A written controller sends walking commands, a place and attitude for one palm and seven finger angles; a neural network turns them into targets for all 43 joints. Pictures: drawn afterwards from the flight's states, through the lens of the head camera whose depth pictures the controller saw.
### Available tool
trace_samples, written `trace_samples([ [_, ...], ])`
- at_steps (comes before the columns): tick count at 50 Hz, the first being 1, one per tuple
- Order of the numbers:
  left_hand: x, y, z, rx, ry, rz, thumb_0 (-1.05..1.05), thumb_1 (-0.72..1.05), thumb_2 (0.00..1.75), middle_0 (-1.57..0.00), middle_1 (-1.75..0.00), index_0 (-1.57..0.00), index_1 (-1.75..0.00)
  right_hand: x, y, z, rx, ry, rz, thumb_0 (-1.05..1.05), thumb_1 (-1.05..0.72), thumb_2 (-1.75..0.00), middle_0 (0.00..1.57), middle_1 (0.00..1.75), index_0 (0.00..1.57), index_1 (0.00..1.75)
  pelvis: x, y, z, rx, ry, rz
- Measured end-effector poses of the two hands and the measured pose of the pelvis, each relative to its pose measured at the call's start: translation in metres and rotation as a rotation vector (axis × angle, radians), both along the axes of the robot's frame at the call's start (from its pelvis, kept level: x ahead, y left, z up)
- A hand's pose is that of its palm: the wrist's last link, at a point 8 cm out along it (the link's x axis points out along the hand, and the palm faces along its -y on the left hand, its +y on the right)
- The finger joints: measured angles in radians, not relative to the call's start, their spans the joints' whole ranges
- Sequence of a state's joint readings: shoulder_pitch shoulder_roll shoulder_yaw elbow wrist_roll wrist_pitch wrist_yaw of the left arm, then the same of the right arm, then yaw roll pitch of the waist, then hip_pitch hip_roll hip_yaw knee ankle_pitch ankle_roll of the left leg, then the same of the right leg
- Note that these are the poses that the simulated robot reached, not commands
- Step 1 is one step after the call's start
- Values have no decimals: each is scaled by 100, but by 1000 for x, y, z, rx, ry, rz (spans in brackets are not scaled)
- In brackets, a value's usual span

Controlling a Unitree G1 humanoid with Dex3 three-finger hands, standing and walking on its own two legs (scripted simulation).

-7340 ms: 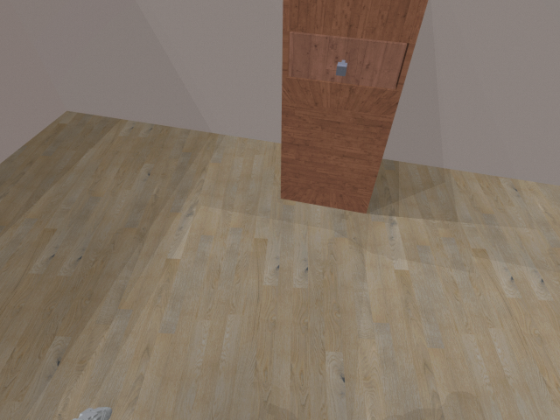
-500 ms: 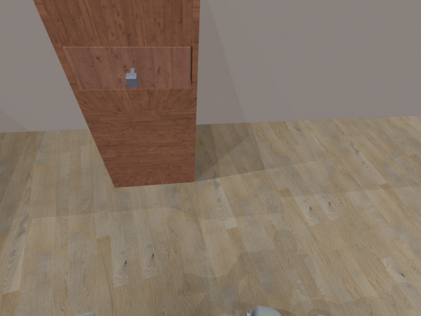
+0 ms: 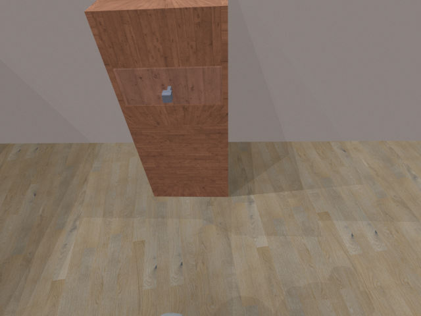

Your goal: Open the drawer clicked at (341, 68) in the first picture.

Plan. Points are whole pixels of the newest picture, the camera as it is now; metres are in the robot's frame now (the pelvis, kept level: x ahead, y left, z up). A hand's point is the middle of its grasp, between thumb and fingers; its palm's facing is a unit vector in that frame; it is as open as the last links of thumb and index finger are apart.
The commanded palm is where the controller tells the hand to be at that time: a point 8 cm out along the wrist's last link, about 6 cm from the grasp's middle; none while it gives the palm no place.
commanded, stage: take the last steps up to it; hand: left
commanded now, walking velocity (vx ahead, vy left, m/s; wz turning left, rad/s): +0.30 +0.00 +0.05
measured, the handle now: (168, 93) +0.84 +0.21 -0.04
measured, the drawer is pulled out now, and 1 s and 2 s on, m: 0.00 0.00 0.00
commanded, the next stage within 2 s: come to a stop and stand still in 0.96 s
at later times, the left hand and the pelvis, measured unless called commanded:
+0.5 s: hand out of the picture +0.09 +0.25 -0.18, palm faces +0.08 -0.99 -0.13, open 7.4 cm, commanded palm none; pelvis +0.09 +0.08 +0.00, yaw +0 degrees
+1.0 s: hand (151, 239) +0.34 +0.20 -0.17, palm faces +0.04 -0.98 -0.21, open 7.1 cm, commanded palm none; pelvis +0.26 +0.01 -0.01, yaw +0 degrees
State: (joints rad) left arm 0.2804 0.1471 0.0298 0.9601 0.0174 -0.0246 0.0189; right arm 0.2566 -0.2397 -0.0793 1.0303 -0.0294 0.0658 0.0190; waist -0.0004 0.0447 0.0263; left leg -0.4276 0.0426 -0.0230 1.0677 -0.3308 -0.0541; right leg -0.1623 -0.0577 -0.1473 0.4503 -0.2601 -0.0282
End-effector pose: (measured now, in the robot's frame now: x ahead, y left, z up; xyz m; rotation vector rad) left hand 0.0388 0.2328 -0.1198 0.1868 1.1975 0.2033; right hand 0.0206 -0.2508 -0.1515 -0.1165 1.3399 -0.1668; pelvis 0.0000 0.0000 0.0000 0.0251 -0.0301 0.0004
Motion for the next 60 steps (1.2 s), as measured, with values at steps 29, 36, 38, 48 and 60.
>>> trace_samples([
  [29,113,70,-30,-115,73,-5,1,91,90,-19,-30,-19,-30,14,110,21,-29,149,-72,0,-92,-90,20,30,20,30,111,72,1,-35,-8,-6],
  [36,248,38,-25,-85,-44,-137,1,91,90,-19,-30,-19,-30,5,116,11,46,310,-174,1,-91,-90,20,30,20,30,167,48,-11,-32,2,-26],
  [38,283,25,-27,-76,-92,-161,1,91,90,-19,-30,-19,-30,11,111,5,65,352,-191,1,-91,-90,20,30,20,30,187,37,-19,-32,2,-26],
  [48,298,6,-22,-47,-59,-38,-2,94,90,-20,-30,-20,-30,185,47,-7,17,112,-85,1,-91,-90,20,30,20,30,251,13,-12,-45,3,-4],
  [60,267,26,-48,-111,168,64,0,92,90,-20,-30,-19,-30,377,51,19,-76,-189,80,1,-93,-90,19,30,19,30,320,35,-12,-60,-10,-13],
])
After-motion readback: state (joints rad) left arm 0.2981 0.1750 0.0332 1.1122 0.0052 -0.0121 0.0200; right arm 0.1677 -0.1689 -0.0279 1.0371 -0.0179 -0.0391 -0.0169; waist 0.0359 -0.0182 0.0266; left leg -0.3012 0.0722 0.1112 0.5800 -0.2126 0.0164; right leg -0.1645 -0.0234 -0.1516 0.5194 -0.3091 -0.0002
